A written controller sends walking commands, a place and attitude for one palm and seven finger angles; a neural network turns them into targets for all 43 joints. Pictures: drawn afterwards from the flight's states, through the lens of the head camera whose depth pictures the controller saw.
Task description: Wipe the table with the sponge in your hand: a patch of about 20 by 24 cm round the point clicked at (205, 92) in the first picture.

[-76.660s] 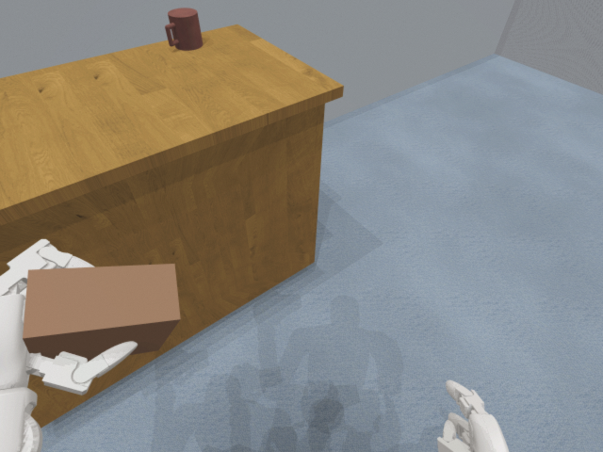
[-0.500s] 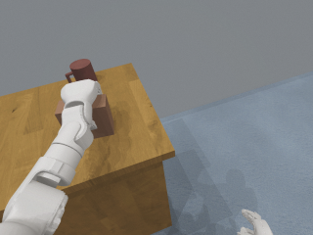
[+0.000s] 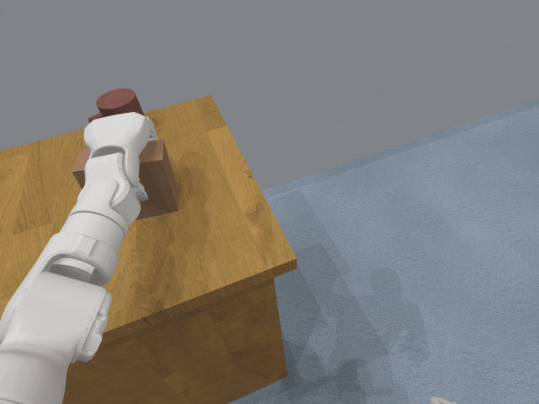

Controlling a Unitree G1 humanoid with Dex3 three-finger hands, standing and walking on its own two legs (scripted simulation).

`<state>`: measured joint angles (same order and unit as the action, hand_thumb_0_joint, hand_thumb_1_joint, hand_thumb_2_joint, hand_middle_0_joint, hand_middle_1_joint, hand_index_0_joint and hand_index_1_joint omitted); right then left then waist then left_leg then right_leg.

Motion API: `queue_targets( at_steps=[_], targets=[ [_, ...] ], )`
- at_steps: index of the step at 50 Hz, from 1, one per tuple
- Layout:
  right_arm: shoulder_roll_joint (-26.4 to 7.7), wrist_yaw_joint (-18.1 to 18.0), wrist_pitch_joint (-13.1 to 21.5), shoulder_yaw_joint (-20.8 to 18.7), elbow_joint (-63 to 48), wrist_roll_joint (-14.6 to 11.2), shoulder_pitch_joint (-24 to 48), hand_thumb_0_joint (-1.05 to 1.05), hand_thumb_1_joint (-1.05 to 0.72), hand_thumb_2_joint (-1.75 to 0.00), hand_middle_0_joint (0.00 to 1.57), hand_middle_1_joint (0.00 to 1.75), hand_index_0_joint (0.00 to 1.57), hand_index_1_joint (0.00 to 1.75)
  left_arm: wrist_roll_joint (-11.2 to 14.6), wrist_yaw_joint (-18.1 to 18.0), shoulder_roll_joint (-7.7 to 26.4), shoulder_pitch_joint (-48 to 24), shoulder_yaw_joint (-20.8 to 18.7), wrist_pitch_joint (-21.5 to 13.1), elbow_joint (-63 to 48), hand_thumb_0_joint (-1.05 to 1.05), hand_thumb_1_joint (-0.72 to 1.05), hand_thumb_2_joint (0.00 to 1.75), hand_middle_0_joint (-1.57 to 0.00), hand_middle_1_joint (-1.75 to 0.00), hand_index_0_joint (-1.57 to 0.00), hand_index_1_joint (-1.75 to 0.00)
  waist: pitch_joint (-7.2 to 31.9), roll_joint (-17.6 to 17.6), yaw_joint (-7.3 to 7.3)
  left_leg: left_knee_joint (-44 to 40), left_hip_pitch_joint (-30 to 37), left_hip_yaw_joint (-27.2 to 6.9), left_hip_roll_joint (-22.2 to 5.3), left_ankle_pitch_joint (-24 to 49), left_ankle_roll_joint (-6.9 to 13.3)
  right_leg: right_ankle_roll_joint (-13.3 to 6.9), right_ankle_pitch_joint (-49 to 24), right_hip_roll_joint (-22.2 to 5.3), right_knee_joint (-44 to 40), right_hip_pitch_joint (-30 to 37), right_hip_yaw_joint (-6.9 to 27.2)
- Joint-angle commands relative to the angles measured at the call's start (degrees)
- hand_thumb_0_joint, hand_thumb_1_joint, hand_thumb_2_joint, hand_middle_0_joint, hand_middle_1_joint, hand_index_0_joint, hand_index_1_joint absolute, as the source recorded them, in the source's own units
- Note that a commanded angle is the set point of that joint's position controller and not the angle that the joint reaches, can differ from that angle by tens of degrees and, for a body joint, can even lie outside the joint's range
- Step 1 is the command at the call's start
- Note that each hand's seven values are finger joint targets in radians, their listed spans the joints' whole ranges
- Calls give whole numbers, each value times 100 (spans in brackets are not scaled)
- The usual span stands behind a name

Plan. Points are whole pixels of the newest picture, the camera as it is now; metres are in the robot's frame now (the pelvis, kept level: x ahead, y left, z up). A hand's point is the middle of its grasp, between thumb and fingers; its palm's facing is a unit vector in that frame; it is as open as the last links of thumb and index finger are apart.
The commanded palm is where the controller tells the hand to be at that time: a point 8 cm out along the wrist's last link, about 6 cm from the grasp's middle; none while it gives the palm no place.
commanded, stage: wipe forward along the third lane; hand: left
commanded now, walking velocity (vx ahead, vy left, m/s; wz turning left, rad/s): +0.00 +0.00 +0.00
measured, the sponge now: (135, 192) +0.43 +0.24 +0.09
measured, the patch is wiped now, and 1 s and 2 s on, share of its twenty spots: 0.95 1.00 1.00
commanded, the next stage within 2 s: wipe back along the third lane in 0.26 s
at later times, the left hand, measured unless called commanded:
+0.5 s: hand (124, 151) +0.48 +0.25 +0.15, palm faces -0.05 -0.01 -1.00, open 9.8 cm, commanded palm +0.45 +0.25 +0.17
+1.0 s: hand (122, 164) +0.45 +0.24 +0.15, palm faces +0.07 -0.03 -1.00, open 9.8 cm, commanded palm +0.40 +0.23 +0.17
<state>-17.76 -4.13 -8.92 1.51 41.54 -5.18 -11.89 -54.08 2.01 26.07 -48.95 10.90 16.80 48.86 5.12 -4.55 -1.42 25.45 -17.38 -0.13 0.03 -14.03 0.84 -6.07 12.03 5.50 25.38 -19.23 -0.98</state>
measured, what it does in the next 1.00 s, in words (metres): shifts its weight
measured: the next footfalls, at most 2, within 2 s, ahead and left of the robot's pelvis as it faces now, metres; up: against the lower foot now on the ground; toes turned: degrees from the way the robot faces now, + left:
none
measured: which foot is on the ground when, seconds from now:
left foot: down 0.00-1.00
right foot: down 0.00-1.00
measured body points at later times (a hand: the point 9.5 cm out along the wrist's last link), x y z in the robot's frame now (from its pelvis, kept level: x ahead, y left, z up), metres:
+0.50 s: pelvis +0.01 +0.03 +0.00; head +0.04 +0.00 +0.45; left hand +0.48 +0.25 +0.20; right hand +0.09 -0.24 -0.14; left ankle -0.02 +0.13 -0.74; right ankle +0.00 -0.05 -0.74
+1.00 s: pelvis +0.03 +0.06 +0.00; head +0.03 +0.03 +0.45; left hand +0.44 +0.24 +0.20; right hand +0.24 -0.16 -0.10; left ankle -0.01 +0.13 -0.74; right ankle +0.00 -0.05 -0.74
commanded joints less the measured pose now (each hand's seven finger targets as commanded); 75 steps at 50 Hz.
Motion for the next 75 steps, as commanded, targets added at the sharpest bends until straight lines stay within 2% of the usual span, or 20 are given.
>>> queue_targets(
  at_steps=[1, 9, 13, 18, 19, 22, 25, 27, 29, 36, 37, 39, 47, 58, 61, 62, 63, 67, 68, 75],
  targets=[
    [-679, -31, 185, -223, -662, 30, 326, 0, -90, -90, 20, 30, 20, 30, -210, -141, 1280, -1567, -268, 39, -36, 0, 10, 130, -120, -160, -120, -160, 1102, 1036, -35, -169, -477, 132, 235, 530, 277, 473, -1279, -604, -449, 1397, 796],
    [-724, -37, 142, -220, -566, 29, 163, 0, -90, -90, 20, 30, 20, 30, -350, -152, 1438, -2082, -222, 35, 308, 0, 10, 130, -120, -160, -120, -160, 1028, 939, -194, -236, -492, 140, 226, 558, 278, 462, -1236, -556, -458, 1215, 661],
    [-720, -45, 138, -252, -549, 52, 65, 0, -90, -90, 20, 30, 20, 30, -393, -136, 1446, -2220, -237, -23, 349, 0, 10, 130, -120, -160, -120, -160, 1292, 851, -219, -212, -360, 151, 223, 726, 281, 446, -1431, -545, -416, 1255, 609],
    [-719, -27, 131, -270, -533, 74, -53, 0, -90, -90, 20, 30, 20, 30, -377, -154, 1323, -2238, -217, -87, 483, 0, 10, 130, -120, -160, -120, -160, 1314, 826, -221, -221, -295, 138, 210, 856, 274, 421, -1567, -515, -387, 1169, 500],
    [-718, -20, 126, -273, -577, 77, -28, 0, -90, -90, 20, 30, 20, 30, -341, -178, 1355, -1967, -313, -93, 482, 0, 10, 130, -120, -160, -120, -160, 1385, 868, -113, -230, -276, 142, 212, 897, 276, 420, -1539, -508, -383, 1242, 472],
    [-639, 31, 107, -295, -675, 78, 66, 0, -90, -90, 20, 30, 20, 30, -238, -191, 817, -1734, -87, -145, 114, 0, 10, 130, -120, -160, -120, -160, 1593, 741, -23, -261, -39, 104, 202, 1257, 255, 354, -1837, -490, -324, 1293, 386],
    [-641, 92, 59, -300, -704, 68, 188, 0, -90, -90, 20, 30, 20, 30, -154, -308, 644, -1180, -112, -19, -91, 0, 10, 130, -120, -160, -120, -160, 1420, 905, 83, -282, 94, 91, 177, 1354, 259, 351, -1822, -454, -343, 1252, 325],
    [-600, 121, 41, -296, -722, 56, 358, 0, -90, -90, 20, 30, 20, 30, -45, -334, 272, -1224, 91, 116, -343, 0, 10, 130, -120, -160, -120, -160, 1361, 903, 67, -320, 166, 72, 167, 1458, 253, 330, -1875, -451, -346, 1200, 289],
    [-626, 166, 7, -289, -710, 43, 453, 0, -90, -90, 20, 30, 20, 30, -26, -405, 351, -929, 0, 347, -441, 0, 10, 130, -120, -160, -120, -160, 1275, 888, 129, -344, 262, 59, 153, 1486, 239, 326, -1778, -429, -332, 1187, 239],
    [-566, 264, -132, -205, -857, -2, 974, 0, -90, -90, 20, 30, 20, 30, 116, -345, -18, -606, 251, 1177, -1130, 0, 10, 130, -120, -160, -120, -160, 1148, 875, 192, -402, 597, -40, 96, 1771, 162, 267, -1719, -395, -289, 1144, 97],
    [-518, 273, -150, -188, -918, -1, 1091, 0, -90, -90, 20, 30, 20, 30, 179, -284, -353, -763, 513, 1251, -1315, 0, 10, 130, -120, -160, -120, -160, 1180, 744, 153, -397, 669, -59, 76, 1950, 144, 244, -1797, -402, -246, 1107, 50],
    [-522, 284, -181, -163, -921, -12, 1153, 0, -90, -90, 20, 30, 20, 30, 141, -240, -347, -715, 546, 1444, -1320, 0, 10, 130, -120, -160, -120, -160, 1099, 819, 145, -383, 796, -76, 69, 1906, 135, 253, -1658, -384, -244, 1004, 26],
    [-387, 453, -242, -112, -1182, -1, 1466, 0, -90, -90, 20, 30, 20, 30, 218, -30, -1131, -426, 1078, 1620, -2130, 0, 10, 130, -120, -160, -120, -160, 1378, 733, 196, -135, 1161, -212, -6, 3015, -8, 190, -2173, -380, 34, 1031, -71],
    [-350, 632, -314, -3, -1332, -60, 1933, 0, -90, -90, 20, 30, 20, 30, 226, -2, -946, 686, 1047, 2008, -3166, 0, 10, 130, -120, -160, -120, -160, 1131, 913, 349, -70, 1018, -145, 28, 2943, 20, 194, -2567, -374, 159, 1398, 1],
    [-328, 673, -317, 17, -1385, -61, 2025, 0, -90, -90, 20, 30, 20, 30, 165, 22, -1015, 803, 1184, 2110, -3477, 0, 10, 130, -120, -160, -120, -160, 1133, 829, 374, -72, 1001, -133, 54, 2779, 28, 178, -2444, -360, 161, 1399, 11],
    [-293, 684, -334, 5, -1453, -61, 2103, 0, -90, -90, 20, 30, 20, 30, 222, 71, -1262, 704, 1355, 2127, -3667, 0, 10, 130, -120, -160, -120, -160, 1145, 831, 331, -69, 995, -136, 35, 2840, 58, 168, -2494, -381, 160, 1419, 11],
    [-331, 686, -341, 7, -1406, -70, 2072, 0, -90, -90, 20, 30, 20, 30, 194, 55, -1011, 899, 1198, 2148, -3633, 0, 10, 130, -120, -160, -120, -160, 1085, 844, 357, -74, 1000, -137, 43, 2652, 64, 175, -2375, -361, 173, 1387, 45],
    [-279, 665, -340, 38, -1498, -80, 2202, 0, -90, -90, 20, 30, 20, 30, 275, 82, -1053, 975, 1196, 2176, -3893, 0, 10, 130, -120, -160, -120, -160, 965, 1017, 354, -139, 744, -70, 85, 2190, 125, 184, -2301, -389, 120, 1546, 111],
    [-322, 637, -337, 49, -1446, -85, 2171, 0, -90, -90, 20, 30, 20, 30, 253, 45, -715, 1171, 926, 2189, -3818, 0, 10, 130, -120, -160, -120, -160, 815, 1046, 403, -184, 708, -68, 91, 1970, 121, 201, -2100, -376, 91, 1499, 170],
    [-319, 584, -321, 60, -1521, -100, 2265, 0, -90, -90, 20, 30, 20, 30, 208, 33, -709, 1378, 989, 2199, -4098, 0, 10, 130, -120, -160, -120, -160, 714, 871, 415, -251, 607, -26, 139, 1482, 145, 204, -1599, -379, -12, 1468, 316]
  ],
)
